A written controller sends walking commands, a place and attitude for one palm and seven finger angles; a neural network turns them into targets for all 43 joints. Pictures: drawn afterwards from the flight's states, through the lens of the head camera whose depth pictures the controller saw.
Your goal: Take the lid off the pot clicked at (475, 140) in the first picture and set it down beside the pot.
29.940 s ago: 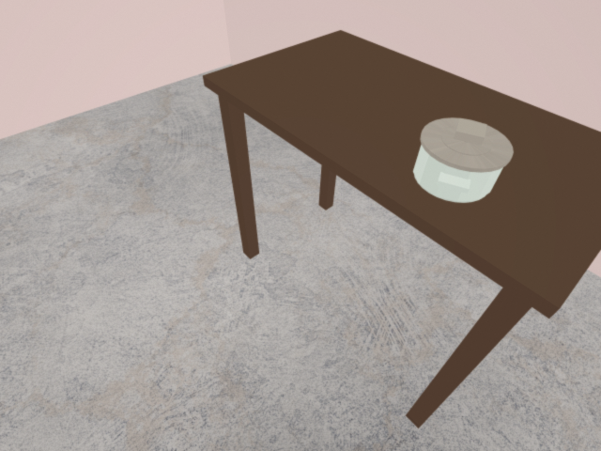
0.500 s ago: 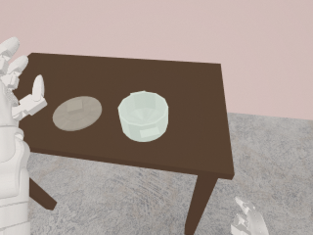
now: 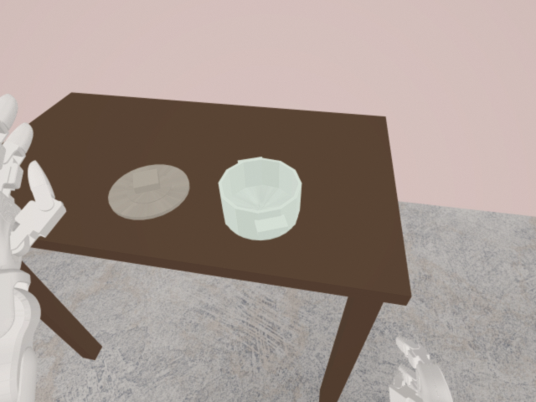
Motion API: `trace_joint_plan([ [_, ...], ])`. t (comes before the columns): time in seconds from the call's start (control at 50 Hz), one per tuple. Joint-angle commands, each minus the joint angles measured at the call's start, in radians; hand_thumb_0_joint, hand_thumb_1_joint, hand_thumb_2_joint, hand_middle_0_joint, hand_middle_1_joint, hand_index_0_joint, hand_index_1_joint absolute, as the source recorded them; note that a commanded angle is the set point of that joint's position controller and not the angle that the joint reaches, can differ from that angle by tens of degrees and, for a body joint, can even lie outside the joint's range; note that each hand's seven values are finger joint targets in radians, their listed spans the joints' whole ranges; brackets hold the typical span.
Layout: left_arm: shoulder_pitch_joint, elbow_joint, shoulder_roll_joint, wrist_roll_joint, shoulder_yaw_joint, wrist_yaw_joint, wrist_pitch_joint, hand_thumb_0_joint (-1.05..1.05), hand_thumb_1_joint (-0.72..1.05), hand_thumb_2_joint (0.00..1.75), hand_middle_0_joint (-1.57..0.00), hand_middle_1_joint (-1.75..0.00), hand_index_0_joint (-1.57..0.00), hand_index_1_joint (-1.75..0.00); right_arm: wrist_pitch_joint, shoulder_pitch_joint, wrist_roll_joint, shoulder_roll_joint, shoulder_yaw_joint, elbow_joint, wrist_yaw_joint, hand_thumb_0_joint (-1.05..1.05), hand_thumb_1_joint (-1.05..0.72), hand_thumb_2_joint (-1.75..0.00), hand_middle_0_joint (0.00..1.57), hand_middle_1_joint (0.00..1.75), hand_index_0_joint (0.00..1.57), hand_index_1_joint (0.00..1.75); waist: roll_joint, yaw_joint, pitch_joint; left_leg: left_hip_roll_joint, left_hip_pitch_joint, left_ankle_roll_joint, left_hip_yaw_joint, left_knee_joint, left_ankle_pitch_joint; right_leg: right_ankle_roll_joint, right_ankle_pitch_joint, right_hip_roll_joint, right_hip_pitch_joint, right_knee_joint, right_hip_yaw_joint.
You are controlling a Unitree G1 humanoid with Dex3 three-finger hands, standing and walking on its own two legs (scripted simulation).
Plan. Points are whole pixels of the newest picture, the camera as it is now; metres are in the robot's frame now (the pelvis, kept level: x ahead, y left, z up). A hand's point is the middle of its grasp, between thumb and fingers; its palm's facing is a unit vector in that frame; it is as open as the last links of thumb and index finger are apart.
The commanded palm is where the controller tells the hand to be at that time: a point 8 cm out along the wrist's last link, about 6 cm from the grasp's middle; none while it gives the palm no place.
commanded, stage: draw the hand back to the body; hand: left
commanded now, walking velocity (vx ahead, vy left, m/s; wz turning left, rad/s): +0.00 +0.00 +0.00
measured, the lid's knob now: (146, 181) +0.49 +0.31 +0.05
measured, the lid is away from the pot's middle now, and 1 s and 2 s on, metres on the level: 0.24 0.24 0.24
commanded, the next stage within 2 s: step back with the hand held close in 0.46 s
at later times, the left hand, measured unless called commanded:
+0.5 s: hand (25, 247) +0.19 +0.26 +0.24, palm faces +0.49 -0.82 -0.30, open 7.4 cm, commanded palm +0.13 +0.29 +0.24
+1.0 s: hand (25, 271) +0.17 +0.26 +0.22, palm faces +0.36 -0.79 -0.50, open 7.4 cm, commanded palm +0.11 +0.31 +0.24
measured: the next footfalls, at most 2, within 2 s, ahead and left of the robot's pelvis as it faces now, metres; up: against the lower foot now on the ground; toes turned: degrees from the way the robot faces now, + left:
right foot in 1.44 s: -0.05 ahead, -0.10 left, +0.00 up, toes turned +0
left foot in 2.00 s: -0.11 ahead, +0.16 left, +0.00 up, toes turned +3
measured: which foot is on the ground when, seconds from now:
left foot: down 0.00-1.00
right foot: down 0.00-1.00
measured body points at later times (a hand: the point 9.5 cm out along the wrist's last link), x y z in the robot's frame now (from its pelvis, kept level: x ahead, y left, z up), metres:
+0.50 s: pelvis +0.00 +0.01 +0.00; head -0.03 +0.00 +0.45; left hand +0.15 +0.30 +0.25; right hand +0.20 -0.19 -0.08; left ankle -0.01 +0.12 -0.74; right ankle +0.02 -0.12 -0.74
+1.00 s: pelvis -0.03 +0.03 -0.01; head +0.00 +0.05 +0.44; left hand +0.14 +0.30 +0.24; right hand +0.14 -0.21 -0.08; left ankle -0.01 +0.12 -0.74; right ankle +0.01 -0.12 -0.74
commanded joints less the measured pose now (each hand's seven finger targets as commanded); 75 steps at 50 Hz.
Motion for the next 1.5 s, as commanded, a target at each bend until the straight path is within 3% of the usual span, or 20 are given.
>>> trace_joint_plan([
  [0.0,-0.142,-0.257,0.206,0.002,0.08,0.006,-0.056,0.0,0.9,0.9,-0.2,-0.3,-0.2,-0.3,-0.06,-0.168,-0.001,-0.095,-0.034,-0.17,0.001,0.0,-0.9,-0.9,0.2,0.3,0.2,0.3,0.02,0.008,-0.102,0.005,-0.013,0.028,-0.002,-0.076,0.132,-0.027,0.076,-0.009,-0.004,-0.066,-0.014],
  [0.06,-0.063,-0.314,0.215,0.009,0.101,0.01,-0.063,0.0,0.9,0.9,-0.2,-0.3,-0.2,-0.3,-0.067,-0.162,-0.008,-0.094,-0.037,-0.172,0.006,0.0,-0.9,-0.9,0.2,0.3,0.2,0.3,0.056,0.016,-0.131,0.006,-0.012,0.024,-0.009,-0.074,0.159,-0.031,0.101,-0.009,0.015,-0.049,-0.016],
  [0.28,0.132,-0.422,0.19,0.015,0.101,0.011,-0.047,0.0,0.9,0.9,-0.2,-0.3,-0.2,-0.3,-0.068,-0.154,-0.011,-0.084,-0.034,-0.191,0.009,0.0,-0.9,-0.9,0.2,0.3,0.2,0.3,0.01,0.023,-0.085,0.013,-0.036,0.016,-0.019,-0.073,0.15,-0.032,0.082,-0.003,0.003,-0.051,-0.019],
  [0.54,0.098,-0.457,0.193,0.023,0.096,0.018,-0.037,0.0,0.9,0.9,-0.2,-0.3,-0.2,-0.3,-0.072,-0.157,-0.012,-0.081,-0.03,-0.19,0.002,0.0,-0.9,-0.9,0.2,0.3,0.2,0.3,0.033,0.017,-0.07,0.01,-0.033,0.015,-0.022,-0.067,0.128,-0.033,0.056,-0.001,-0.008,-0.057,-0.01],
  [0.56,-0.071,-0.543,0.372,0.035,0.263,0.032,-0.096,0.0,0.9,0.9,-0.2,-0.3,-0.2,-0.3,-0.049,-0.15,0.0,-0.123,-0.03,-0.241,0.007,0.0,-0.9,-0.9,0.2,0.3,0.2,0.3,0.005,-0.016,0.024,0.024,-0.142,0.044,-0.044,-0.051,0.012,-0.024,0.065,-0.054,-0.099,-0.111,0.11],
  [0.6,0.115,-0.385,0.24,0.045,0.182,0.022,-0.108,0.0,0.9,0.9,-0.2,-0.3,-0.2,-0.3,-0.027,-0.123,-0.006,-0.101,-0.04,-0.217,0.014,0.0,-0.9,-0.9,0.2,0.3,0.2,0.3,-0.142,-0.024,-0.005,0.016,-0.126,0.05,-0.057,0.002,0.047,-0.025,0.069,-0.086,-0.111,-0.13,0.135],
  [0.68,0.247,-0.457,0.21,0.049,0.151,0.008,-0.128,0.0,0.9,0.9,-0.2,-0.3,-0.2,-0.3,0.005,-0.109,0.0,-0.116,-0.061,-0.25,0.028,0.0,-0.9,-0.9,0.2,0.3,0.2,0.3,0.002,-0.031,-0.145,0.051,-0.117,0.052,-0.053,0.007,0.216,-0.015,0.29,-0.104,-0.035,-0.018,0.09],
  [0.8,0.384,-0.572,0.275,0.038,0.233,0.015,-0.139,0.0,0.9,0.9,-0.2,-0.3,-0.2,-0.3,0.046,-0.082,0.012,-0.114,-0.08,-0.301,0.029,0.0,-0.9,-0.9,0.2,0.3,0.2,0.3,-0.032,-0.034,-0.244,0.096,-0.156,0.053,-0.08,0.041,0.438,0.006,0.41,-0.092,-0.008,0.1,0.049],
  [0.9,0.401,-0.628,0.29,0.032,0.264,0.029,-0.146,0.0,0.9,0.9,-0.2,-0.3,-0.2,-0.3,0.032,-0.065,0.014,-0.119,-0.086,-0.314,0.024,0.0,-0.9,-0.9,0.2,0.3,0.2,0.3,0.094,-0.034,-0.217,0.145,-0.255,0.065,-0.12,-0.008,0.381,0.018,0.189,-0.053,-0.042,0.211,0.021],
  [0.98,0.342,-0.606,0.271,0.034,0.264,0.04,-0.147,0.0,0.9,0.9,-0.2,-0.3,-0.2,-0.3,0.0,-0.05,0.005,-0.122,-0.086,-0.305,0.02,0.0,-0.9,-0.9,0.2,0.3,0.2,0.3,0.153,-0.037,-0.137,0.193,-0.421,0.092,-0.147,-0.07,0.103,0.014,-0.065,-0.034,-0.052,0.317,0.018],
  [1.02,0.295,-0.556,0.265,0.039,0.259,0.044,-0.144,0.0,0.9,0.9,-0.2,-0.3,-0.2,-0.3,-0.009,-0.041,0.011,-0.125,-0.087,-0.301,0.018,0.0,-0.9,-0.9,0.2,0.3,0.2,0.3,0.077,-0.044,-0.084,0.165,-0.503,0.086,-0.139,-0.03,-0.059,0.005,0.027,-0.047,-0.034,0.257,0.039],
  [1.06,0.268,-0.533,0.262,0.041,0.24,0.043,-0.141,0.0,0.9,0.9,-0.2,-0.3,-0.2,-0.3,-0.008,-0.023,0.013,-0.121,-0.087,-0.293,0.017,0.0,-0.9,-0.9,0.2,0.3,0.2,0.3,-0.077,-0.059,-0.106,0.085,-0.434,0.054,-0.105,0.075,-0.093,-0.019,0.144,-0.103,-0.097,0.142,0.098],
  [1.12,0.293,-0.536,0.273,0.045,0.231,0.049,-0.146,0.0,0.9,0.9,-0.2,-0.3,-0.2,-0.3,0.001,-0.017,0.01,-0.11,-0.094,-0.281,0.02,0.0,-0.9,-0.9,0.2,0.3,0.2,0.3,-0.167,-0.069,-0.125,0.024,-0.3,0.034,-0.072,0.23,-0.154,-0.064,-0.014,-0.203,-0.267,-0.027,0.213],
  [1.18,0.327,-0.578,0.275,0.042,0.23,0.062,-0.158,0.0,0.9,0.9,-0.2,-0.3,-0.2,-0.3,0.011,-0.026,0.009,-0.101,-0.086,-0.277,0.022,0.0,-0.9,-0.9,0.2,0.3,0.2,0.3,-0.123,-0.073,-0.146,0.032,-0.256,0.033,-0.081,0.231,-0.137,-0.075,-0.073,-0.221,-0.314,-0.038,0.185],
  [1.22,0.338,-0.598,0.274,0.04,0.234,0.07,-0.172,0.0,0.9,0.9,-0.2,-0.3,-0.2,-0.3,0.005,-0.042,0.01,-0.11,-0.084,-0.288,0.013,0.0,-0.9,-0.9,0.2,0.3,0.2,0.3,-0.045,-0.07,-0.131,0.074,-0.306,0.047,-0.134,0.098,-0.163,-0.044,-0.101,-0.142,-0.289,0.034,0.109],
  [1.28,0.316,-0.608,0.259,0.052,0.25,0.074,-0.189,0.0,0.9,0.9,-0.2,-0.3,-0.2,-0.3,-0.018,-0.061,0.003,-0.127,-0.078,-0.309,-0.003,0.0,-0.9,-0.9,0.2,0.3,0.2,0.3,0.226,-0.058,-0.11,0.225,-0.579,0.103,-0.292,-0.209,-0.389,0.012,-0.109,0.016,-0.071,0.368,-0.007],
  [1.32,0.299,-0.592,0.272,0.053,0.266,0.071,-0.186,0.0,0.9,0.9,-0.2,-0.3,-0.2,-0.3,-0.037,-0.036,-0.001,-0.108,-0.085,-0.295,0.0,0.0,-0.9,-0.9,0.2,0.3,0.2,0.3,0.136,-0.053,-0.126,0.238,-0.549,0.112,-0.278,-0.171,-0.233,0.013,-0.159,0.02,-0.086,0.433,0.017],
  [1.36,0.313,-0.559,0.262,0.045,0.255,0.068,-0.182,0.0,0.9,0.9,-0.2,-0.3,-0.2,-0.3,-0.044,-0.039,-0.001,-0.11,-0.09,-0.287,0.005,0.0,-0.9,-0.9,0.2,0.3,0.2,0.3,0.074,-0.052,-0.124,0.212,-0.468,0.102,-0.233,-0.086,-0.079,0.005,-0.16,0.006,-0.12,0.313,0.027],
  [1.44,0.286,-0.521,0.284,0.048,0.239,0.052,-0.197,0.0,0.9,0.9,-0.2,-0.3,-0.2,-0.3,-0.037,-0.043,-0.012,-0.12,-0.09,-0.258,0.017,0.0,-0.9,-0.9,0.2,0.3,0.2,0.3,-0.016,-0.068,-0.121,0.099,-0.366,0.045,-0.139,0.085,0.06,-0.042,0.192,-0.107,-0.164,0.058,0.122],
  [1.48,0.293,-0.564,0.281,0.048,0.222,0.048,-0.203,0.0,0.9,0.9,-0.2,-0.3,-0.2,-0.3,-0.024,-0.038,0.003,-0.118,-0.104,-0.255,0.017,0.0,-0.9,-0.9,0.2,0.3,0.2,0.3,-0.083,-0.066,-0.267,0.098,-0.192,0.028,-0.099,0.141,0.294,-0.031,0.335,-0.111,-0.153,0.084,0.1],
])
